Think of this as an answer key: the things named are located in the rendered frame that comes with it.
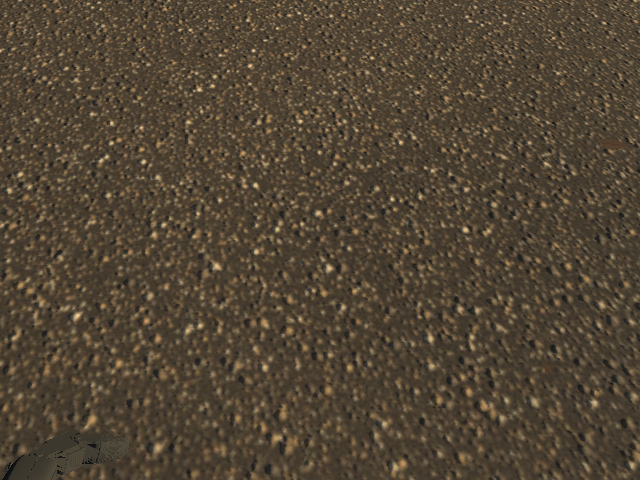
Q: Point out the robot left hand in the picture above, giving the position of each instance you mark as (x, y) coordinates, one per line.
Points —
(66, 453)

